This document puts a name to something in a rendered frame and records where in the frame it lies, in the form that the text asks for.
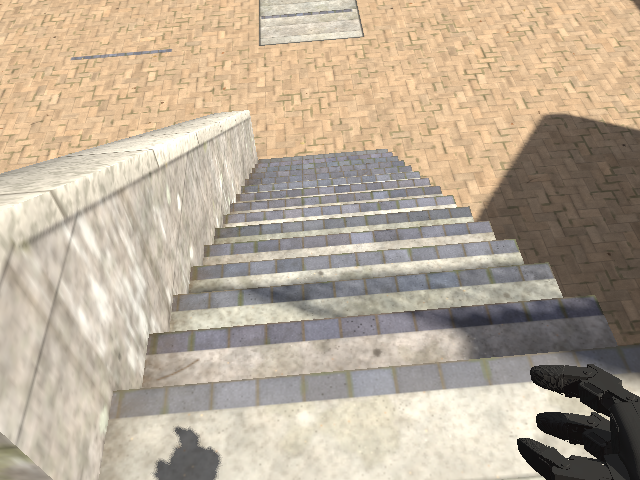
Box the stairs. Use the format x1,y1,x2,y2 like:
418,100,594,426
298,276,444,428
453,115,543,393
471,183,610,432
142,149,618,388

